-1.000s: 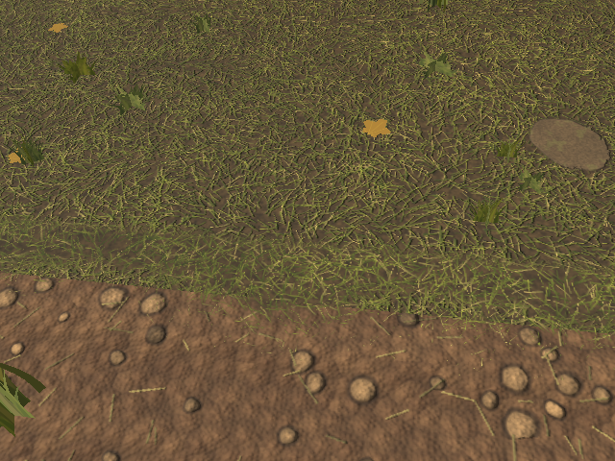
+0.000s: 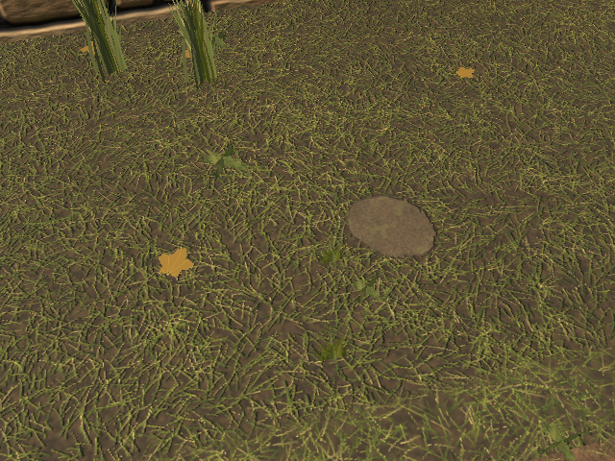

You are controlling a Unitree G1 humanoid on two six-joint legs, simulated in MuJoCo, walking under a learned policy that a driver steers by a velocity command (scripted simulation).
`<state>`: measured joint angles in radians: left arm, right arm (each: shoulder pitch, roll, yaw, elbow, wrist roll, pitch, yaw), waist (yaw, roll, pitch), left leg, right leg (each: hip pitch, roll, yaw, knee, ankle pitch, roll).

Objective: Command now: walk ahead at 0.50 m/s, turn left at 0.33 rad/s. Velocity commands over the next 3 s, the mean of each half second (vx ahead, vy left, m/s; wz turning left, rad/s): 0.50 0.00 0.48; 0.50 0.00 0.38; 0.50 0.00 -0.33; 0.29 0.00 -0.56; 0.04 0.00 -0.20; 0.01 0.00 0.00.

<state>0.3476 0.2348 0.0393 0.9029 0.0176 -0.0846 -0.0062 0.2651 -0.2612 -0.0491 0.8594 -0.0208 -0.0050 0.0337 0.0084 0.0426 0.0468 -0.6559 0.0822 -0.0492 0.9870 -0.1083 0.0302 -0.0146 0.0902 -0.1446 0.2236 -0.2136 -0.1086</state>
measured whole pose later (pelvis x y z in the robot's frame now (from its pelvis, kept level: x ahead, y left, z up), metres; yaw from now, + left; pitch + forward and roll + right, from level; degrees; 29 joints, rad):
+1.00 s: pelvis +0.55 +0.10 +0.00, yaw +28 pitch +0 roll -1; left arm 0.34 0.25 0.03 0.86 0.01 -0.09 -0.01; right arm 0.23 -0.29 -0.04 0.81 -0.05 -0.03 0.03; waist 0.02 0.05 0.03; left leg -0.52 0.00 -0.06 1.03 -0.28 0.05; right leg -0.17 0.05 -0.04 0.34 -0.18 -0.06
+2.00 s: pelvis +0.94 +0.24 -0.01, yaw -3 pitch +1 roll +1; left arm 0.22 0.26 0.07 0.79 0.01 0.01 -0.01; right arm 0.16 -0.25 -0.04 0.76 -0.03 0.02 -0.02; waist 0.01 0.02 0.10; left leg -0.59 0.08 -0.04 1.11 -0.37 -0.05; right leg -0.33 0.13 0.02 0.43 -0.10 -0.13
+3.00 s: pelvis +1.01 +0.31 +0.00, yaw -6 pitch -2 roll -1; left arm 0.23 0.20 0.00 1.14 0.01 0.01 0.04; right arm 0.24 -0.20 0.01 1.07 -0.01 0.00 -0.03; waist 0.01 -0.01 0.03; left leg -0.11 -0.08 -0.03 0.35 -0.22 0.07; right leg -0.13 0.06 0.11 0.35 -0.18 -0.01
